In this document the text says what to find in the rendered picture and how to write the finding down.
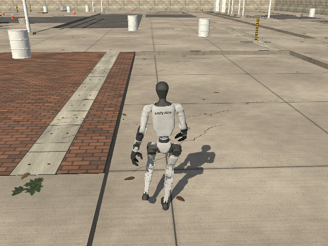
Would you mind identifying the robot left upper arm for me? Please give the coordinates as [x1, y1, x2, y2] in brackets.
[139, 104, 152, 134]

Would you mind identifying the robot right hand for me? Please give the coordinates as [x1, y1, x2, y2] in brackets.
[175, 133, 187, 141]

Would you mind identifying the robot left hand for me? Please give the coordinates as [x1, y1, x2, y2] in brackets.
[131, 151, 142, 166]

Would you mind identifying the right robot thigh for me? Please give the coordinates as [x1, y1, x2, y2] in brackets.
[165, 142, 182, 178]

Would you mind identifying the robot right upper arm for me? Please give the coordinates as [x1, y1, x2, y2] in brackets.
[173, 103, 187, 130]

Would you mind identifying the left robot foot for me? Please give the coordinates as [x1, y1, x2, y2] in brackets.
[142, 193, 149, 200]

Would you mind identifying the left robot forearm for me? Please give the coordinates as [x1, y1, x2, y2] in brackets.
[132, 126, 144, 152]

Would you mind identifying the right robot forearm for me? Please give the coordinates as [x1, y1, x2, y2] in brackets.
[181, 124, 188, 136]

